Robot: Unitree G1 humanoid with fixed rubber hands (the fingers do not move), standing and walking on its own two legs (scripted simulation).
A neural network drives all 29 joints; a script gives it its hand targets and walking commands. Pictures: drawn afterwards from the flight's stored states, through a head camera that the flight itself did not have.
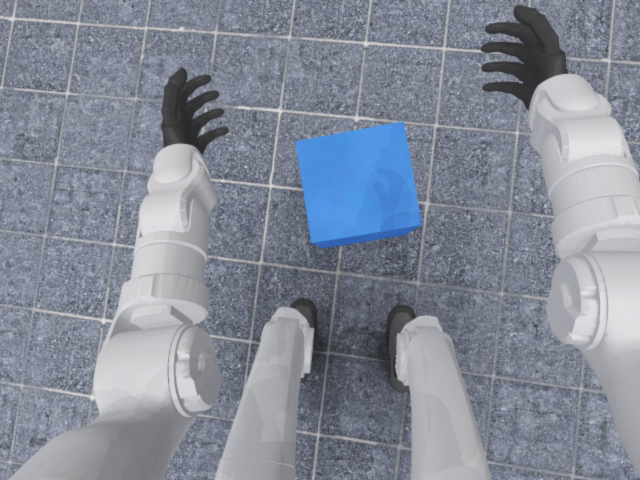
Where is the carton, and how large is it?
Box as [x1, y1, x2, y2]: [295, 121, 421, 248]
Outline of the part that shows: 403,121 295,141 312,243 323,248 403,235 421,224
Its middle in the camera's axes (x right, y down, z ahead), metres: +0.08 -0.11 +0.86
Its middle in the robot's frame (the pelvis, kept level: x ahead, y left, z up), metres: +0.49 +0.02 -0.52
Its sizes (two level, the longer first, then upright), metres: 0.210 0.200 0.250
